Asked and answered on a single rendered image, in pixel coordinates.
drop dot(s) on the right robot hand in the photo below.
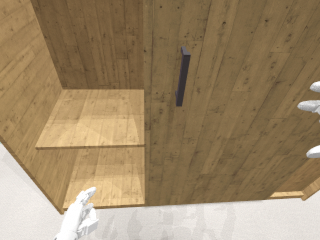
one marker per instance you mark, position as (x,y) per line
(314,107)

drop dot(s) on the left robot hand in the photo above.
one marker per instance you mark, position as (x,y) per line
(74,219)

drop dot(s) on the handle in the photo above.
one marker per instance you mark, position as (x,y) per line
(185,61)

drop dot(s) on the left robot forearm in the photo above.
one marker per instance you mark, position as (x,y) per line
(66,235)

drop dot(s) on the wardrobe door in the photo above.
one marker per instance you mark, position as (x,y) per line
(239,134)
(303,177)

